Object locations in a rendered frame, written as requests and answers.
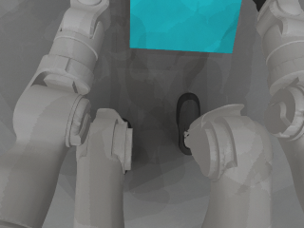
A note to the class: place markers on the carton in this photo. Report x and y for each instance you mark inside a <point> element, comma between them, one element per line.
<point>184,25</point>

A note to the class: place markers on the right robot hand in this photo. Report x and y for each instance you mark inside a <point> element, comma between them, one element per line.
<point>259,4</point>

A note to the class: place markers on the robot left shin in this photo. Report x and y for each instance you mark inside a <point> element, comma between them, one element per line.
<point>106,113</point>

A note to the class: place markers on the left robot thigh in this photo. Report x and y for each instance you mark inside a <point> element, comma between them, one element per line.
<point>99,191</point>

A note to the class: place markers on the robot right upper arm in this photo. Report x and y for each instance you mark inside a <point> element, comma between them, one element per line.
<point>284,119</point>

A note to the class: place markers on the right robot forearm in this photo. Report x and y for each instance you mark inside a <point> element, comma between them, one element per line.
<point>280,25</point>

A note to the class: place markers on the left robot forearm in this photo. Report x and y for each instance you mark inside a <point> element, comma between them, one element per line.
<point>75,50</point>

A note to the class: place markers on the robot left upper arm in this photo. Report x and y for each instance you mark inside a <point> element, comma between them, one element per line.
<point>48,122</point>

